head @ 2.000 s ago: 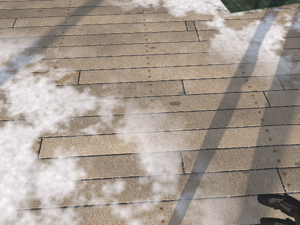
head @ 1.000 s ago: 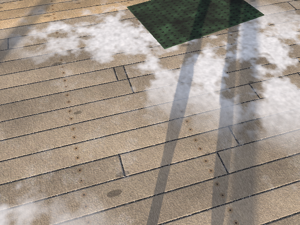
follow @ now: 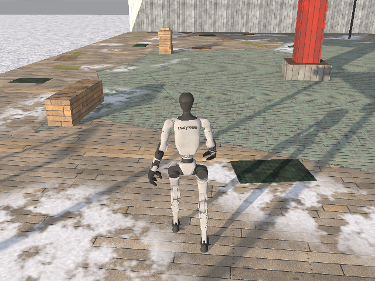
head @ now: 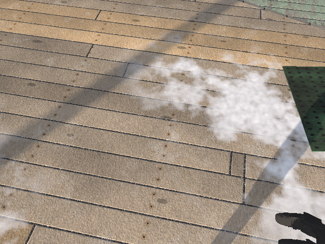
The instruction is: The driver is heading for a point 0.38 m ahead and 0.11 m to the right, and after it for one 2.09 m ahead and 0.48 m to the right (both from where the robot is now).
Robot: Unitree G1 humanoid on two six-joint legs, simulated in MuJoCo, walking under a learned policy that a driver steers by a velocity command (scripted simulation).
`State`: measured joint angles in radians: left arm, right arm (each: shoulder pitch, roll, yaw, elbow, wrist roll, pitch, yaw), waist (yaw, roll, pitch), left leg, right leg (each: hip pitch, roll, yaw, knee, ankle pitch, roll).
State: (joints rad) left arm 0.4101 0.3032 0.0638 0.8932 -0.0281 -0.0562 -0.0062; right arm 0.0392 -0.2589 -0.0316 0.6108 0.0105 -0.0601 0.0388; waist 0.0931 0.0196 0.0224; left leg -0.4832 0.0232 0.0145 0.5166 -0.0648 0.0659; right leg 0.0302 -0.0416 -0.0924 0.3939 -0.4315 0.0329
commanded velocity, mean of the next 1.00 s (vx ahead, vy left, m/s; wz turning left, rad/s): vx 0.50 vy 0.00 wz -0.35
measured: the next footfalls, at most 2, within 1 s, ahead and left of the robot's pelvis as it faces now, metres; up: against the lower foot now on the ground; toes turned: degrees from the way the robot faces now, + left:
right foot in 0.54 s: +0.43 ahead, -0.16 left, +0.00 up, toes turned -15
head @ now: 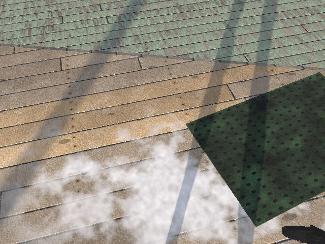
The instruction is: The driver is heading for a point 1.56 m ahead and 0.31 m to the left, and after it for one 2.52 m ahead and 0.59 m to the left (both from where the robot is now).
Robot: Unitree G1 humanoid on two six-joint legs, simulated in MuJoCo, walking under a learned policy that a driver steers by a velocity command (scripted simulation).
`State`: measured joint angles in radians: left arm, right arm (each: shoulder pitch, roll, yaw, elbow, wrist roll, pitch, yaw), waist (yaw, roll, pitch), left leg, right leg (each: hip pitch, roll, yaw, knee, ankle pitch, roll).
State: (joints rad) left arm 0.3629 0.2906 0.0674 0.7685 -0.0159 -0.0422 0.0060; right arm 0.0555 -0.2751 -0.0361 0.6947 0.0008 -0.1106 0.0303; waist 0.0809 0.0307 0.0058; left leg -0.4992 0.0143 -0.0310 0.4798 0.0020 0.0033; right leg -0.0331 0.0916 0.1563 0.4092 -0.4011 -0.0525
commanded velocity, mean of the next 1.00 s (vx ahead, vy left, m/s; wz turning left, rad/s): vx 0.50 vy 0.00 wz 0.01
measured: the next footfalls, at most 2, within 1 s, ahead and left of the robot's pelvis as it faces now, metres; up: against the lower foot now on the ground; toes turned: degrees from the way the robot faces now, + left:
left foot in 0.02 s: +0.18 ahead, +0.12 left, +0.00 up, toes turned -1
right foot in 0.54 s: +0.46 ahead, -0.13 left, +0.00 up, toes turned -2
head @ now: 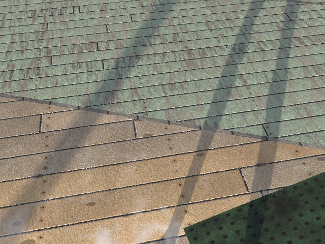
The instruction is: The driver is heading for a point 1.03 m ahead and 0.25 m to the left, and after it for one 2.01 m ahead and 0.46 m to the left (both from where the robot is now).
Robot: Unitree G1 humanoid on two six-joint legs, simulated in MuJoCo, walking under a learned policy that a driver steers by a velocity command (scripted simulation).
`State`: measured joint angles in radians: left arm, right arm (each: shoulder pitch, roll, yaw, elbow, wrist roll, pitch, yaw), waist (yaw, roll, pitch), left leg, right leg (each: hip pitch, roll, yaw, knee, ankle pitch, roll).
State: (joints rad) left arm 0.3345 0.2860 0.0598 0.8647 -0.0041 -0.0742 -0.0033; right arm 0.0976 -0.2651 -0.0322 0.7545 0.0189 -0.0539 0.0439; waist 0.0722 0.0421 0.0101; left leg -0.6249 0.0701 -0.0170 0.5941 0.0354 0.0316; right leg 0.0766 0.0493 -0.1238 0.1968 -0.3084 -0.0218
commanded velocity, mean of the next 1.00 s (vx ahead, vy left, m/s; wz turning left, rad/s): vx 0.50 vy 0.00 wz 0.43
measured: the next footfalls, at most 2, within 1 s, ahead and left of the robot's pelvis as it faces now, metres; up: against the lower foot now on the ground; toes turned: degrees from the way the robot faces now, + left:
left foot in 0.08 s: +0.22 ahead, +0.12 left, +0.00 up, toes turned +4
right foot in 0.56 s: +0.52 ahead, -0.04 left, +0.00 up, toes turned +22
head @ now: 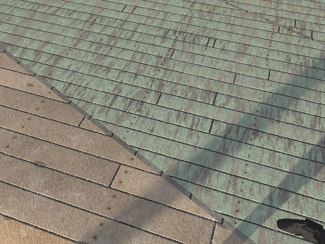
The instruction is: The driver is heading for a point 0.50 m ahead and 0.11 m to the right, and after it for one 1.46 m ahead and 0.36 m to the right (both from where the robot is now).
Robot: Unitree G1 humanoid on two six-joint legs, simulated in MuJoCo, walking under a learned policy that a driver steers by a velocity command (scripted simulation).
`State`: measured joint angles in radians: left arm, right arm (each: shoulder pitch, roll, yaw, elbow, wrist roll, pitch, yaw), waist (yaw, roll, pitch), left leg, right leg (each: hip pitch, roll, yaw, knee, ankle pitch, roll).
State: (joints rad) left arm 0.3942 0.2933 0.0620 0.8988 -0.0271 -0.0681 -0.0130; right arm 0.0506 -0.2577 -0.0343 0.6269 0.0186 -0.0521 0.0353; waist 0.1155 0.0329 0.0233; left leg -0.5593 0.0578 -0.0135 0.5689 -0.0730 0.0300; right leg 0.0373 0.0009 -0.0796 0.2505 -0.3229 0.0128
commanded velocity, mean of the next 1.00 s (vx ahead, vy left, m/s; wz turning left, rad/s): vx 0.50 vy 0.00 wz -0.34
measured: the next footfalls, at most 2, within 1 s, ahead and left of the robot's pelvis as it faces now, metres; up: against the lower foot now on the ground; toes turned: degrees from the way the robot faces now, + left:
left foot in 0.04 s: +0.19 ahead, +0.13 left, +0.00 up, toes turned +1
right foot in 0.60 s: +0.47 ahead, -0.13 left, +0.00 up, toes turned -14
